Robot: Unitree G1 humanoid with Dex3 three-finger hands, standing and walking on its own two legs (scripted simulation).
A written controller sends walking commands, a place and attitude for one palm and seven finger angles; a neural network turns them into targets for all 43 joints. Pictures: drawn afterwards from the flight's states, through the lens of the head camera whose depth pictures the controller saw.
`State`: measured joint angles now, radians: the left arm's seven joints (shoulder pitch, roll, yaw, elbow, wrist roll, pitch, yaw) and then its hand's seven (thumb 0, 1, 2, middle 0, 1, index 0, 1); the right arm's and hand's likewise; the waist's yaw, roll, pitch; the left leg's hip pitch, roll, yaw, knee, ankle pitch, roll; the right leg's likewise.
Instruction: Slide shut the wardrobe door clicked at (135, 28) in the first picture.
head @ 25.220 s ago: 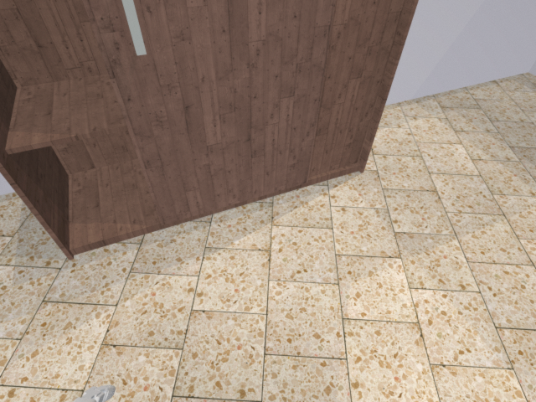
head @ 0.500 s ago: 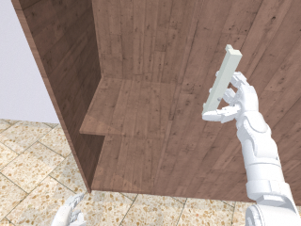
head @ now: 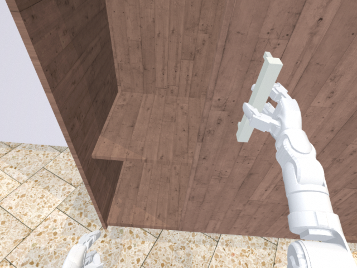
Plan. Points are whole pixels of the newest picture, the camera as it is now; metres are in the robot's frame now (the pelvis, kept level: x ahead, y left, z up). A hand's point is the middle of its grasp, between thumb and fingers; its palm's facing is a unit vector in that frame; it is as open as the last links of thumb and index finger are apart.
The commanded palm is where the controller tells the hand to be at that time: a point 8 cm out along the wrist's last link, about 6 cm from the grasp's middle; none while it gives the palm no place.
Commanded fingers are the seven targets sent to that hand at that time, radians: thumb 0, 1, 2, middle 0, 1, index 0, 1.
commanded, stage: grip the handle and tug to test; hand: right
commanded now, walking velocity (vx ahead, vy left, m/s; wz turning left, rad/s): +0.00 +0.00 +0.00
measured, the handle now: (253, 100) +0.46 -0.13 +0.19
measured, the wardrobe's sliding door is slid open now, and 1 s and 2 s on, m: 0.39 0.39 0.38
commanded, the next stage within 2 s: tug the door sideways, standing still in 0.80 s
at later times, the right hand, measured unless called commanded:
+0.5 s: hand (253, 115) +0.40 -0.12 +0.19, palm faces +0.00 +1.00 -0.02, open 7.3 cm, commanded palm +0.36 -0.17 +0.19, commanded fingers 0.00 -0.90 -0.90 0.45 1.40 0.45 1.40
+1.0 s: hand (253, 116) +0.40 -0.12 +0.18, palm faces -0.03 +1.00 -0.02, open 7.3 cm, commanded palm +0.38 -0.16 +0.19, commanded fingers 0.00 -0.90 -0.90 0.45 1.40 0.45 1.40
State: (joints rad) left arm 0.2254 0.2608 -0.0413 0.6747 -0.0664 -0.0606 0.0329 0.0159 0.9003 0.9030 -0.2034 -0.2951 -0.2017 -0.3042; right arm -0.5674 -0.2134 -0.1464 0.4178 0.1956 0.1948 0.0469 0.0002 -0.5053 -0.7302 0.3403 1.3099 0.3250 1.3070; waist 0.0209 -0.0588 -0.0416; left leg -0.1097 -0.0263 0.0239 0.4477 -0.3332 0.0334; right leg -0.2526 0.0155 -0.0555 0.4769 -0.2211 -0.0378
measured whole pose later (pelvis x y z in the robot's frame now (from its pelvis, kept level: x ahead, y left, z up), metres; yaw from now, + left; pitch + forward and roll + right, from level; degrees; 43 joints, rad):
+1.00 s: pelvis +0.05 +0.01 +0.00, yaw +0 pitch +1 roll +0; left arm 0.18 0.27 -0.04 0.60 -0.06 -0.02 0.03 0.02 0.90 0.90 -0.20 -0.30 -0.20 -0.30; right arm -0.28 -0.20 -0.13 -0.02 0.21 0.31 0.05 -0.02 -0.60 -0.70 0.25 1.35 0.19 1.31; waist 0.00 -0.06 -0.08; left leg -0.06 -0.03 0.03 0.45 -0.35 0.03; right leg -0.19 0.00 -0.05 0.46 -0.29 -0.02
